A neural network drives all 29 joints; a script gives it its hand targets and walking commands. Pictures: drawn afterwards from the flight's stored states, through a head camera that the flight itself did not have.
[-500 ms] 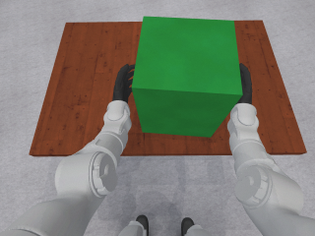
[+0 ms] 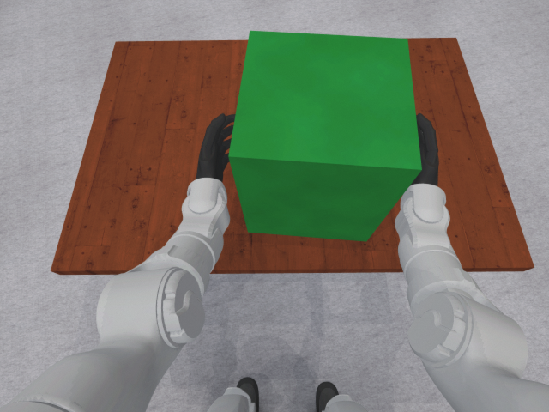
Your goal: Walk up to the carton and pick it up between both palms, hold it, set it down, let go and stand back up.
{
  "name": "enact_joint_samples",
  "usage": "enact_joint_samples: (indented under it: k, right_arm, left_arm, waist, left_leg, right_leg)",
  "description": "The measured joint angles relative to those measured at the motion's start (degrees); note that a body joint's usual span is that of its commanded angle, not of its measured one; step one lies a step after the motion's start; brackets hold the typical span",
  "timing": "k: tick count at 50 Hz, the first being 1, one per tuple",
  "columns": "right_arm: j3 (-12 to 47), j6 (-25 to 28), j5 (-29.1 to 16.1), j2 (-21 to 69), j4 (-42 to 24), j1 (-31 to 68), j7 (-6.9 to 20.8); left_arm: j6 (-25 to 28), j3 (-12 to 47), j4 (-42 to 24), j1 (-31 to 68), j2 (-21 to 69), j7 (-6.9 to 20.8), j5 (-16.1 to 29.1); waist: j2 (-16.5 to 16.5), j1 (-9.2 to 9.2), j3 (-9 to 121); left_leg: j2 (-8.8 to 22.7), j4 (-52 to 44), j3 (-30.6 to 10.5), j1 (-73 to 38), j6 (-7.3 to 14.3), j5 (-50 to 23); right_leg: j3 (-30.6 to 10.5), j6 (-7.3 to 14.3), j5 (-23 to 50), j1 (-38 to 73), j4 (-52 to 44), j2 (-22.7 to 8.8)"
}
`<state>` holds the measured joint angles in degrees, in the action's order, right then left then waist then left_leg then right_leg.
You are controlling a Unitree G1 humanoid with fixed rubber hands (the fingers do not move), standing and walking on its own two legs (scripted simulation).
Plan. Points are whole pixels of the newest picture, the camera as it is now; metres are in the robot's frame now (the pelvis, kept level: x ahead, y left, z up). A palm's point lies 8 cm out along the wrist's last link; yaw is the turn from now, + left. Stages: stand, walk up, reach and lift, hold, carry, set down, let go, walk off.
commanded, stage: reach and lift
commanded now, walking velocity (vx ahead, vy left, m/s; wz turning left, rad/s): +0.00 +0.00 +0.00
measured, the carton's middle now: (315, 150) +0.49 -0.04 +0.00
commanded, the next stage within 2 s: none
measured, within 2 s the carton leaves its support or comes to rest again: leaves its support in 0.92 s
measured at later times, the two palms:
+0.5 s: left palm (209, 175) +0.44 +0.12 +0.02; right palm (419, 185) +0.42 -0.18 +0.02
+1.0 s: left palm (198, 189) +0.41 +0.13 +0.02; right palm (412, 189) +0.41 -0.17 +0.03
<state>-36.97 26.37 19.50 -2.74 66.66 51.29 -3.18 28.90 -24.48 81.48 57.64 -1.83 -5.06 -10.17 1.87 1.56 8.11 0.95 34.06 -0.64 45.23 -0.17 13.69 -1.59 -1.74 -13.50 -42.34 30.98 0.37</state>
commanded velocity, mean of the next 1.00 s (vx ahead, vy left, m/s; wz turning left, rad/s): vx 0.00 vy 0.00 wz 0.00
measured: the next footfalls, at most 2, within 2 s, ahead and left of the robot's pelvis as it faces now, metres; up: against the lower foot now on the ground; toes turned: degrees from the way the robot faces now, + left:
none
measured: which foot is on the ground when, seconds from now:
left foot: down 0.00-1.00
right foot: down 0.00-1.00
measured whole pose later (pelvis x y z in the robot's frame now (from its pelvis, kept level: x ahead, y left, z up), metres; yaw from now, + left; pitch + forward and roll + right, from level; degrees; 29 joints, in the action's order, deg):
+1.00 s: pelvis +0.00 +0.00 +0.00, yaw +0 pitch +25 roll -1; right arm -28.0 33.7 18.3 -2.2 76.3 47.3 -9.6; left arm 33.4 -12.6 86.8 51.3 -3.7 -9.1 -3.2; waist 1.9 1.6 14.8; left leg 1.2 34.1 -0.6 45.2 -0.2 13.5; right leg -1.5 -1.7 -13.3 -42.4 31.0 0.5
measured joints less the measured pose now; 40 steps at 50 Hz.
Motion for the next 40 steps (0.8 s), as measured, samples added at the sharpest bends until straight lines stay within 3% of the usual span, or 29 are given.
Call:
enact_joint_samples:
  k: [15,32,40]
  right_arm:
    - [0.13,7.87,0.0,0.52,4.06,-2.49,-1.41]
    - [1.09,10.38,0.01,0.52,7.81,-2.78,-3.34]
    - [3.88,10.21,0.02,0.53,9.4,-3.54,-5.13]
  left_arm:
    - [4.4,1.56,2.1,-2.17,-0.01,-1.04,0.01]
    - [4.72,4.76,3.75,-2.69,-1.09,-2.42,0.05]
    - [4.72,7.7,4.85,-3.97,-1.51,-3.08,2.71]
  waist:
    - [0.0,0.0,2.0]
    - [0.0,0.0,3.22]
    - [0.0,0.0,4.67]
  left_leg:
    - [0.01,0.0,0.02,0.0,0.0,0.0]
    - [0.14,0.0,0.03,0.0,0.0,-0.02]
    - [0.21,0.0,0.03,0.0,0.0,-0.02]
  right_leg:
    - [0.01,0.0,0.03,0.0,0.0,0.0]
    - [0.03,0.01,0.03,-0.02,0.0,0.11]
    - [0.04,0.06,0.04,-0.03,0.0,0.17]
